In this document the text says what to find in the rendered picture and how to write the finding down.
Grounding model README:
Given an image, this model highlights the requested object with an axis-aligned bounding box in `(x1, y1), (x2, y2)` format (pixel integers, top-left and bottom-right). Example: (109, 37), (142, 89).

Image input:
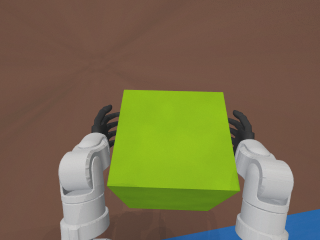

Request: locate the carton
(107, 89), (240, 211)

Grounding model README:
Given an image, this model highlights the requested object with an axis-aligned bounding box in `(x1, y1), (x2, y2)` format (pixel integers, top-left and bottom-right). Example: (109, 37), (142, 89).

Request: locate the left robot hand
(91, 104), (120, 148)

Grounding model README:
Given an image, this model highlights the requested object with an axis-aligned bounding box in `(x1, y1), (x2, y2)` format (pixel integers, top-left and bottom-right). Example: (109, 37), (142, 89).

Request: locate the robot right forearm
(234, 139), (294, 240)

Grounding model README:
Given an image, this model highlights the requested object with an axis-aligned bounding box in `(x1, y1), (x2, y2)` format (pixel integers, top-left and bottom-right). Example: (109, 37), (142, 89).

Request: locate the robot left forearm
(58, 132), (111, 240)

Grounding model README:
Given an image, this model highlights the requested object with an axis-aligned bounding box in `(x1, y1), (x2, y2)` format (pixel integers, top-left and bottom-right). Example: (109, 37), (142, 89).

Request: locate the right robot hand
(227, 110), (255, 156)

